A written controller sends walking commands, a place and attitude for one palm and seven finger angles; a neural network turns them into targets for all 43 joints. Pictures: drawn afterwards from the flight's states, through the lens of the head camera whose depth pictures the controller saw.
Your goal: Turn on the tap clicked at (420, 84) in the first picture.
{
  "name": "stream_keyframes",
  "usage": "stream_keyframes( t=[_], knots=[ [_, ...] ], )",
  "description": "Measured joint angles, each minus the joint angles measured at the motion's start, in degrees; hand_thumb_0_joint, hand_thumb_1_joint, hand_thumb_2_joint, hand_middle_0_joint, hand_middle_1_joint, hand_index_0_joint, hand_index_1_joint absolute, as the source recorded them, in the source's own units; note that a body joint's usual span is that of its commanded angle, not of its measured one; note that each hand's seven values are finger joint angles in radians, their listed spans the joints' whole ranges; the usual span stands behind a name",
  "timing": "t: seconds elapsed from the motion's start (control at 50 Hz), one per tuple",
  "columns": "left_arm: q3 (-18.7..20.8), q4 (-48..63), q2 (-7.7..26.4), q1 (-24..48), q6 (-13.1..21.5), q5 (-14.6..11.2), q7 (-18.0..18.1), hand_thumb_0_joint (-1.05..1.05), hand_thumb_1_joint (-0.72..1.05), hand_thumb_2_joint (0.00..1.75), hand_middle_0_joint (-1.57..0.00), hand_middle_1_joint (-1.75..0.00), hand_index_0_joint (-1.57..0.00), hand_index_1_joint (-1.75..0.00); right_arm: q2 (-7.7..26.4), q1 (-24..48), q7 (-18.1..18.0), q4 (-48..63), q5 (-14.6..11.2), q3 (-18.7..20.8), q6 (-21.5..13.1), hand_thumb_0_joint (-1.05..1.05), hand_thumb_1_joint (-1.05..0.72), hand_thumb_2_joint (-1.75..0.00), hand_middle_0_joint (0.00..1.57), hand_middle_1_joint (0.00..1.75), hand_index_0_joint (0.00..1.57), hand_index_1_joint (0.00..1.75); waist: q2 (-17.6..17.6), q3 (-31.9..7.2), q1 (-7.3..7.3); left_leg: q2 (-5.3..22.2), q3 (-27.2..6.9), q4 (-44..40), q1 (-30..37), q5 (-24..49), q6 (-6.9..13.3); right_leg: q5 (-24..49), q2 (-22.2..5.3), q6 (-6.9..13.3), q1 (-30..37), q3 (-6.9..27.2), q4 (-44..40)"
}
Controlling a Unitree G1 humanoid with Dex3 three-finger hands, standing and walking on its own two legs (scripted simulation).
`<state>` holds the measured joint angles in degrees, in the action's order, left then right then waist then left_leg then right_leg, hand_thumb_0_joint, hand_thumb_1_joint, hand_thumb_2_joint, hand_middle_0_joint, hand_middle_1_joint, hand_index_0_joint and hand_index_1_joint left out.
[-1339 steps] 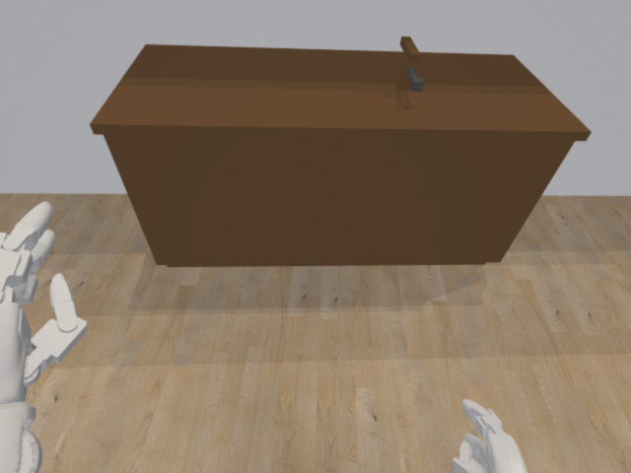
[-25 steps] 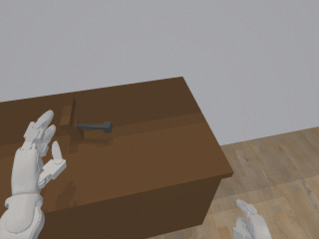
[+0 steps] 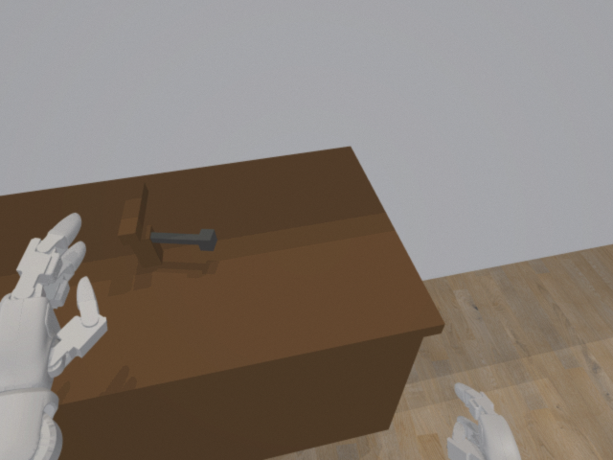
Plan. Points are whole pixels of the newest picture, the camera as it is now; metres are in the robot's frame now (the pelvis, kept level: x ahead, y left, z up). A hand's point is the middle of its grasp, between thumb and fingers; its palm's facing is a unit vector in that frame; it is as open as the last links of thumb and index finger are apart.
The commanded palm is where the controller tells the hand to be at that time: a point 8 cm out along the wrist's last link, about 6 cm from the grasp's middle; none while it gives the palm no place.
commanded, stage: step back with the hand held close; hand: left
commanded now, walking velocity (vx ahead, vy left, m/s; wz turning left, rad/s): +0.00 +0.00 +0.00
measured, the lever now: (207, 239) +0.46 +0.25 +0.00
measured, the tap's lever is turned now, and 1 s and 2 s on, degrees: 73 73 73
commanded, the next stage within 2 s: stop stepping back and stand still in 1.44 s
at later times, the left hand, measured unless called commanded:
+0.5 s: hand (71, 345) +0.17 +0.25 +0.16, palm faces +0.30 -0.83 -0.47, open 7.4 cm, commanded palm +0.13 +0.29 +0.17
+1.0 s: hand (19, 381) +0.13 +0.27 +0.17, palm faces +0.41 -0.78 -0.47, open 7.4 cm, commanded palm +0.08 +0.30 +0.17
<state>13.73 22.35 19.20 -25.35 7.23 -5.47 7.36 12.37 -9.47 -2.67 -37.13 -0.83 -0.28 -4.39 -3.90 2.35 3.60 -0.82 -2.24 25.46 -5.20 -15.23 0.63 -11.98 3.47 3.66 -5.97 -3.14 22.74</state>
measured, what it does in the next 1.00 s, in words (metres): steps on the spot: right foot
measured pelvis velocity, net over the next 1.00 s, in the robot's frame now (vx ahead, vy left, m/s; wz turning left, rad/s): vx -0.08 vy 0.02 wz -0.01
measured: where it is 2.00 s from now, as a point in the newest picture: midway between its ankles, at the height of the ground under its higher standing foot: outside the picture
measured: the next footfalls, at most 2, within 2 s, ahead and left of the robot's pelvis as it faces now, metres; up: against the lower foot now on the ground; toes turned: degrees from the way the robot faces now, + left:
right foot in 0.92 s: -0.06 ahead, -0.08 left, +0.00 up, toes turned +4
left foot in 1.40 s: -0.14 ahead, +0.16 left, +0.00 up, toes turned +1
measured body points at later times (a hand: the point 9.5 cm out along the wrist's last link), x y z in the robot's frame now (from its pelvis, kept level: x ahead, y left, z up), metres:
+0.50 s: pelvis -0.04 +0.02 -0.01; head -0.01 +0.02 +0.44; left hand +0.15 +0.30 +0.18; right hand +0.13 -0.23 -0.09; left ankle -0.01 +0.11 -0.74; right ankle +0.01 -0.08 -0.74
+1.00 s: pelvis -0.08 +0.02 -0.01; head -0.05 +0.03 +0.43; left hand +0.10 +0.31 +0.19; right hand +0.09 -0.21 -0.10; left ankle -0.01 +0.12 -0.74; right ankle -0.10 -0.09 -0.74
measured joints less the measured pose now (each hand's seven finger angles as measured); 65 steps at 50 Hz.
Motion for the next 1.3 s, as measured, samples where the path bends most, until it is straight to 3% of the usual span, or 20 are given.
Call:
stream_keyframes(
  t=[0.1,0.2,0.32,0.4,0.48,0.56,0.74,0.84,0.92,1.02,1.12,1.16,1.26,1.3],
  knots=[
    [1.7,0.3,0.8,1.1,1.0,-0.1,-0.4,0.02,0.89,0.9,-0.21,-0.3,-0.21,-0.3,0.5,-0.3,-0.1,0.7,-0.4,0.0,0.0,0.02,-0.91,-0.9,0.2,0.3,0.2,0.3,-0.6,-0.2,0.21,0.4,0.2,0.6,-0.6,-0.2,0.0,0.3,0.4,0.1,-0.3,0.2,-0.3],
    [5.1,-0.1,1.7,2.1,4.0,0.3,-0.6,0.02,0.89,0.9,-0.21,-0.3,-0.21,-0.3,1.0,0.4,0.2,2.8,-0.5,0.2,1.4,0.01,-0.91,-0.9,0.2,0.3,0.2,0.3,-0.3,-0.4,-0.78,0.5,1.1,0.9,-3.8,0.5,0.1,1.6,0.5,-0.2,-3.7,1.0,-0.2],
    [2.4,0.0,0.6,-2.3,3.2,1.0,-1.4,0.02,0.89,0.9,-0.21,-0.3,-0.21,-0.3,1.8,0.1,0.1,5.4,-0.6,1.1,3.4,0.01,-0.91,-0.9,0.2,0.3,0.2,0.3,0.7,0.0,-2.35,-0.4,2.7,0.2,-6.4,2.0,0.9,2.4,-0.4,-1.2,-7.5,2.5,1.1],
    [2.4,2.9,2.4,-4.3,3.2,1.7,-1.5,0.02,0.89,0.9,-0.21,-0.3,-0.21,-0.3,1.6,-0.7,-0.4,6.0,-0.6,1.5,3.9,0.01,-0.91,-0.9,0.2,0.3,0.2,0.3,2.3,0.9,-2.55,-0.8,2.8,1.0,-8.4,2.6,1.2,2.8,-0.9,-1.5,-9.6,2.5,2.2],
    [5.0,6.3,4.6,-4.5,4.4,2.1,-0.7,0.02,0.89,0.9,-0.21,-0.3,-0.22,-0.3,1.3,-1.4,-0.5,6.2,-0.4,1.5,3.4,0.01,-0.91,-0.9,0.2,0.3,0.2,0.3,3.3,1.6,-2.15,-1.2,2.6,2.4,-10.6,3.0,1.5,3.3,-1.3,-1.8,-11.6,2.2,3.5],
    [7.3,7.3,4.7,-4.5,5.8,2.3,0.0,0.02,0.89,0.9,-0.21,-0.3,-0.22,-0.3,1.1,-1.8,-0.4,6.1,-0.4,1.5,2.7,0.01,-0.91,-0.9,0.2,0.3,0.2,0.3,2.8,1.4,-1.89,-1.3,2.6,4.4,-12.6,3.0,1.8,3.5,-1.5,-2.0,-13.3,2.0,4.7],
    [4.8,4.7,1.5,-4.1,5.2,2.9,0.7,0.02,0.89,0.9,-0.21,-0.3,-0.21,-0.3,0.2,-2.6,-0.3,5.0,-0.3,0.6,1.7,0.01,-0.91,-0.9,0.2,0.3,0.2,0.3,2.1,-0.5,-1.89,-1.2,2.6,7.7,-15.9,1.5,2.4,4.6,-1.5,-2.4,-15.3,1.8,5.4],
    [4.9,5.9,2.1,-1.9,5.4,4.2,1.1,0.02,0.89,0.9,-0.21,-0.3,-0.21,-0.3,-0.2,-2.7,-0.5,5.0,0.1,0.0,0.8,0.01,-0.91,-0.9,0.2,0.3,0.21,0.3,3.5,0.7,-2.58,-1.3,2.2,8.3,-16.9,3.4,2.7,3.4,-1.2,-3.6,-16.4,2.1,7.2],
    [6.7,6.8,3.2,-1.0,6.5,5.4,0.9,0.02,0.89,0.9,-0.21,-0.3,-0.22,-0.3,-0.6,-3.8,-0.4,5.1,0.6,0.6,0.3,0.01,-0.91,-0.9,0.2,0.3,0.21,0.3,3.4,0.0,-3.45,-1.8,0.6,8.7,-18.1,3.7,2.6,-1.7,0.0,-4.6,-15.1,4.5,14.2],
    [9.7,7.5,3.4,-2.8,8.2,4.2,0.5,0.02,0.89,0.9,-0.21,-0.3,-0.21,-0.3,-1.6,-1.9,-0.1,3.6,1.3,0.8,-0.1,0.01,-0.91,-0.9,0.2,0.3,0.21,0.3,3.7,-1.0,-1.65,-0.7,1.8,7.2,-20.4,5.1,1.5,-7.4,0.6,-3.4,-11.4,6.5,10.3],
    [5.9,6.9,1.9,-1.3,7.4,3.3,-0.4,0.02,0.89,0.9,-0.21,-0.3,-0.21,-0.3,-1.5,1.5,0.3,2.7,1.0,0.9,0.2,0.01,-0.91,-0.9,0.2,0.3,0.21,0.3,1.8,2.1,-0.94,1.7,1.0,4.2,-20.1,8.6,0.0,-2.2,2.8,-1.4,-11.0,6.0,6.3],
    [4.5,7.9,1.8,-2.3,7.3,3.0,-0.7,0.02,0.89,0.9,-0.21,-0.3,-0.21,-0.3,-1.5,2.2,0.5,3.0,0.6,1.1,0.9,0.01,-0.91,-0.9,0.2,0.3,0.21,0.3,1.6,2.2,-1.4,2.3,1.0,5.6,-20.9,8.8,-0.2,-1.5,3.4,-1.0,-11.3,5.8,6.1],
    [4.5,9.7,4.2,-5.4,7.5,2.7,-1.0,0.02,0.89,0.9,-0.22,-0.3,-0.22,-0.31,-1.9,0.8,0.0,4.0,0.1,2.0,2.3,0.01,-0.91,-0.9,0.2,0.3,0.21,0.3,5.4,-0.7,-3.06,-0.6,0.1,22.7,-22.9,-7.0,-1.0,-0.1,1.2,-0.6,-12.5,5.8,5.4],
    [6.0,9.7,5.2,-6.0,7.3,2.7,-0.6,0.02,0.88,0.9,-0.22,-0.3,-0.22,-0.31,-1.5,0.3,-0.4,4.6,0.2,1.9,2.8,0.01,-0.91,-0.9,0.2,0.3,0.2,0.3,6.9,-1.9,-3.68,-0.6,0.3,23.9,-21.4,-9.0,-1.1,1.0,0.0,-0.8,-13.3,5.9,4.6]
  ],
)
